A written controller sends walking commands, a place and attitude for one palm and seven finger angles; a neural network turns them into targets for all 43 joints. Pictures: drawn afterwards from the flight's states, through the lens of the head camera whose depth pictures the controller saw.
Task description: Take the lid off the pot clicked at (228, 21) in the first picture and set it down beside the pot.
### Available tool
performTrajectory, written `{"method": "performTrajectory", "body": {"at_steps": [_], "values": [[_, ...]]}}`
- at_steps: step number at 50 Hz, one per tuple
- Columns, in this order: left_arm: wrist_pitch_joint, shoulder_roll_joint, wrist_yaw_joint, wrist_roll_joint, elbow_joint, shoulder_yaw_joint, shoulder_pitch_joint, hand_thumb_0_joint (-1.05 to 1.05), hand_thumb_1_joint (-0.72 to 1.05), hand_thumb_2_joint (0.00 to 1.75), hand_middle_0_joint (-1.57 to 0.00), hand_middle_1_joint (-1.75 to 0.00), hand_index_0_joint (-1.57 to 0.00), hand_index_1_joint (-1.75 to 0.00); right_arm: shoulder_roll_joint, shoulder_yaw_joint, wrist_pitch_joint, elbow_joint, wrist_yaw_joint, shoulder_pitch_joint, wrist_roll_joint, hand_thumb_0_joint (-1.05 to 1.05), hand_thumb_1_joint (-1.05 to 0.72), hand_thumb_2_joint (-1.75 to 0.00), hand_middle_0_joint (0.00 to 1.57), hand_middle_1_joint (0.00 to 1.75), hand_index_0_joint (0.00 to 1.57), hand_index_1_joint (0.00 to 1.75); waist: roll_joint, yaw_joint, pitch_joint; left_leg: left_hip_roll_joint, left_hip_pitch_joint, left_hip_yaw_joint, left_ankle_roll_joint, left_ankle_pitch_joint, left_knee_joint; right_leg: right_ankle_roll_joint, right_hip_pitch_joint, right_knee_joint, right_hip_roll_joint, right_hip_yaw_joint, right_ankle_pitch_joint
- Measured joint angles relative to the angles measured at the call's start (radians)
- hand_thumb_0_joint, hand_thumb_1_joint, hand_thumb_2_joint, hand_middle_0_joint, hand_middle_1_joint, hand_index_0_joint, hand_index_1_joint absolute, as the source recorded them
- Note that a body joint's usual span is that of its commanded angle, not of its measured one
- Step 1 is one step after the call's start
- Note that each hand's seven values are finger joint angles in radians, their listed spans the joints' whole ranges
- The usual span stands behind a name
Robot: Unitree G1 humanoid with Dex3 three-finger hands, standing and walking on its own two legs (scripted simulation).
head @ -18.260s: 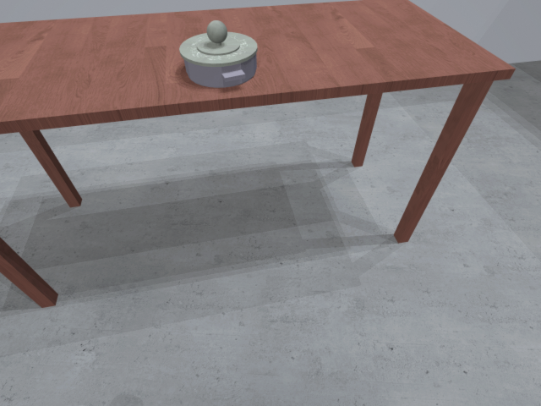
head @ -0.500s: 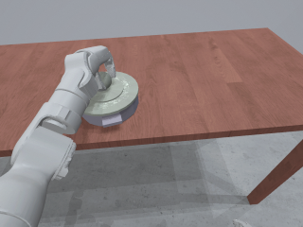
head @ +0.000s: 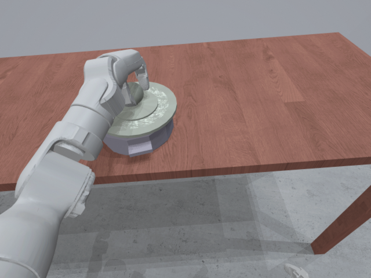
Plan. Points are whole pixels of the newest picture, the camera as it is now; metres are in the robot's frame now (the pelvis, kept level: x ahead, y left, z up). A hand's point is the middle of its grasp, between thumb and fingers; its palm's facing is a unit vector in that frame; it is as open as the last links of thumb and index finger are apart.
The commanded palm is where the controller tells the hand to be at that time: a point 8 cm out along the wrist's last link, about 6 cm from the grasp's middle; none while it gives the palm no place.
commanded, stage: lift the lid straight up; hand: left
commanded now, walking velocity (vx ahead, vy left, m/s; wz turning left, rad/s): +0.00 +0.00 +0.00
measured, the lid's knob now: (132, 93) +0.47 +0.13 +0.18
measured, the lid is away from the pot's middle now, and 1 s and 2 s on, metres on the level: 0.01 0.01 0.05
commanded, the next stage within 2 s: move the lid sideways beside the pot in 1.54 s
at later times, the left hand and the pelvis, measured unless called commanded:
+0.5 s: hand (116, 73) +0.45 +0.14 +0.25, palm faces -0.25 -0.13 -0.96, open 8.1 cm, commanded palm +0.44 +0.15 +0.32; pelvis +0.00 -0.01 +0.00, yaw +0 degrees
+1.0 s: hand (112, 50) +0.45 +0.14 +0.29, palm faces -0.18 -0.14 -0.97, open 8.1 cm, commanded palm +0.43 +0.14 +0.36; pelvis +0.00 +0.00 +0.00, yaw +0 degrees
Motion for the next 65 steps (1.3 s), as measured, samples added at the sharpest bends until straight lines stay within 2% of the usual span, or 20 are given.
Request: {"method": "performTrajectory", "body": {"at_steps": [14, 21, 29, 41, 47, 65], "values": [[0.009, 0.03, -0.024, 0.009, 0.052, 0.027, -0.061, 0.0, 0.1, 0.88, -0.68, -0.93, -0.68, -0.92, -0.007, 0.013, 0.005, 0.001, -0.013, -0.016, 0.001, 0.01, -0.9, -0.9, 0.2, 0.3, 0.2, 0.3, -0.005, 0.002, 0.009, 0.009, 0.015, -0.002, -0.009, 0.006, -0.009, -0.01, 0.01, 0.0, 0.01, -0.001, 0.001], [0.018, 0.05, -0.039, 0.013, 0.057, -0.003, -0.095, 0.0, 0.1, 0.88, -0.68, -0.93, -0.68, -0.92, -0.012, 0.009, -0.005, 0.004, -0.019, -0.004, 0.005, 0.01, -0.9, -0.9, 0.2, 0.3, 0.2, 0.3, -0.013, 0.001, 0.012, 0.009, 0.012, -0.009, -0.01, 0.006, -0.006, -0.011, 0.011, -0.002, 0.011, -0.007, 0.002], [0.022, 0.06, -0.053, 0.013, 0.048, 0.012, -0.123, 0.0, 0.1, 0.88, -0.68, -0.93, -0.68, -0.92, -0.016, 0.007, -0.01, 0.008, -0.015, -0.001, 0.005, 0.01, -0.9, -0.9, 0.2, 0.3, 0.2, 0.3, -0.011, -0.002, 0.009, 0.006, 0.011, -0.004, -0.007, 0.005, -0.008, -0.006, 0.01, -0.006, 0.007, -0.003, 0.003], [0.04, 0.04, -0.057, 0.02, 0.031, 0.007, -0.166, 0.0, 0.1, 0.88, -0.68, -0.93, -0.68, -0.92, -0.007, 0.01, -0.016, 0.001, -0.004, -0.004, 0.004, 0.01, -0.9, -0.9, 0.2, 0.3, 0.2, 0.3, -0.001, 0.006, 0.002, -0.006, 0.013, -0.001, 0.002, 0.013, -0.021, 0.003, 0.008, -0.011, -0.005, 0.0, 0.007], [0.045, 0.029, -0.059, 0.026, 0.087, 0.017, -0.219, 0.0, 0.1, 0.88, -0.69, -0.93, -0.68, -0.92, 0.0, 0.02, -0.015, 0.009, -0.007, -0.013, 0.004, 0.01, -0.9, -0.9, 0.2, 0.3, 0.2, 0.3, -0.004, 0.006, 0.003, -0.009, 0.018, 0.0, 0.005, 0.019, -0.029, 0.005, 0.01, -0.011, -0.008, 0.002, 0.009], [0.071, 0.044, -0.067, 0.041, 0.107, 0.007, -0.3, 0.0, 0.09, 0.88, -0.69, -0.93, -0.69, -0.92, -0.011, 0.014, -0.035, 0.015, -0.009, 0.009, 0.004, 0.01, -0.9, -0.9, 0.2, 0.3, 0.2, 0.3, -0.009, 0.003, 0.0, -0.01, 0.017, -0.007, 0.004, 0.033, -0.044, 0.004, 0.011, -0.026, -0.008, -0.005, 0.02]]}}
